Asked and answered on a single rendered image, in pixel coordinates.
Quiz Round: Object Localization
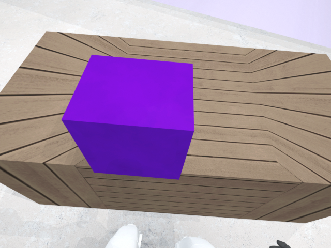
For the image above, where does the robot thigh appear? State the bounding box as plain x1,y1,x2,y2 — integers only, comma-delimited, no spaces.
175,237,214,248
105,226,142,248

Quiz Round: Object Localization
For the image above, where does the left robot thigh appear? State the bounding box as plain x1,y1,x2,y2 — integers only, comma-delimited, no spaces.
105,226,142,248

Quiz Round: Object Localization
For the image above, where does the carton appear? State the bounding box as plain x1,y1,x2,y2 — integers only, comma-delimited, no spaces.
62,55,194,180

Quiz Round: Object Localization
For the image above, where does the pedestal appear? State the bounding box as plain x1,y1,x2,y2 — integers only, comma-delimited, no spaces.
0,31,331,223

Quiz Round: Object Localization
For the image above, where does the right robot thigh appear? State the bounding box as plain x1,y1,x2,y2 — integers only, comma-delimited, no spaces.
175,237,214,248

